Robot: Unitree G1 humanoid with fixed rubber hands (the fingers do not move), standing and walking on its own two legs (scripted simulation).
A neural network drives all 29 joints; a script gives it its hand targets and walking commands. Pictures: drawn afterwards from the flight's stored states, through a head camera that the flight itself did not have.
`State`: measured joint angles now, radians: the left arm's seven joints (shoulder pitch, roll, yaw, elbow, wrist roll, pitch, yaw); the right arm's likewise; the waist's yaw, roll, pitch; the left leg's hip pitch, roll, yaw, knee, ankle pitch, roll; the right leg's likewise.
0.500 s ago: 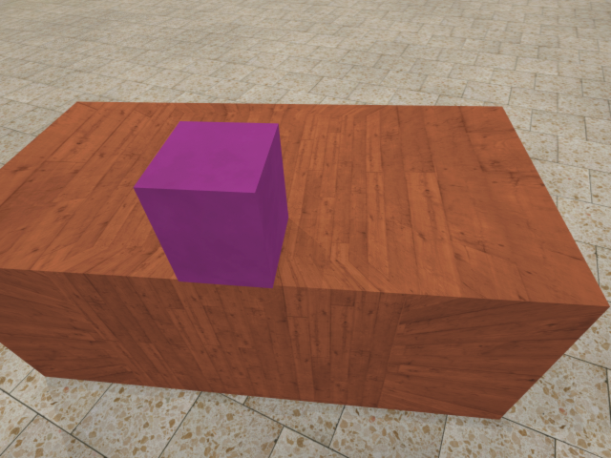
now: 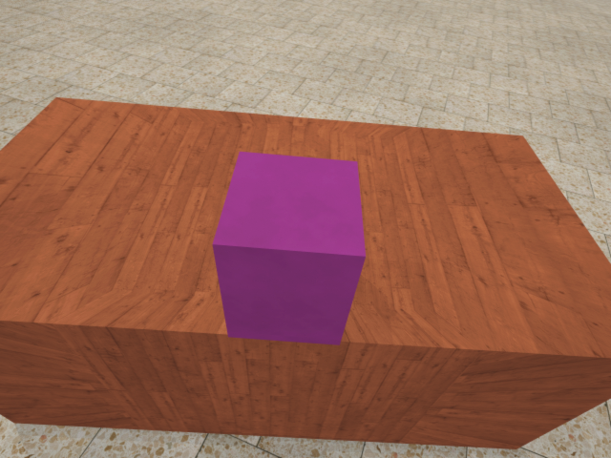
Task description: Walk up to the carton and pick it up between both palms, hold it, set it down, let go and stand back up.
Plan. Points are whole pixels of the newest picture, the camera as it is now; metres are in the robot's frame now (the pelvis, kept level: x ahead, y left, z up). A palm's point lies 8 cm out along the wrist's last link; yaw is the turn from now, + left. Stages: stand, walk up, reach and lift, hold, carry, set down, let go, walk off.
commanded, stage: walk up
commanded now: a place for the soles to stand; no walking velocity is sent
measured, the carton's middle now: (291, 251) +0.47 +0.01 -0.02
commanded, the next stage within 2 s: none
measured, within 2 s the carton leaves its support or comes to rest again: neither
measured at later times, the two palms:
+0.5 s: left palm out of the picture +0.12 +0.26 -0.12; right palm out of the picture +0.03 -0.23 -0.11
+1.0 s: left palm out of the picture +0.06 +0.18 -0.11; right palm out of the picture -0.05 -0.32 -0.12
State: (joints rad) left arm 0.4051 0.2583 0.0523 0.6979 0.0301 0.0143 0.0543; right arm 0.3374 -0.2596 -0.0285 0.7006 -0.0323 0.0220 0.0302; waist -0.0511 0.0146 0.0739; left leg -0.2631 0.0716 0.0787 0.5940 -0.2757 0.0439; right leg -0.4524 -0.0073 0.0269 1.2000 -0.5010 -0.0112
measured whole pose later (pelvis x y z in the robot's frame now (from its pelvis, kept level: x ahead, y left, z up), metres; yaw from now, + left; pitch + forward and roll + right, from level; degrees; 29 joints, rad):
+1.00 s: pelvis -0.02 -0.06 +0.00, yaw -8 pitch -1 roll +2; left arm 0.31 0.22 0.01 0.87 -0.01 0.02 0.01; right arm 0.44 -0.27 -0.01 0.78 -0.02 0.00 -0.02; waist 0.00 0.00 0.01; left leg -0.23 0.04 0.09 0.46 -0.25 0.00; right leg -0.24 0.08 0.00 0.47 -0.21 -0.09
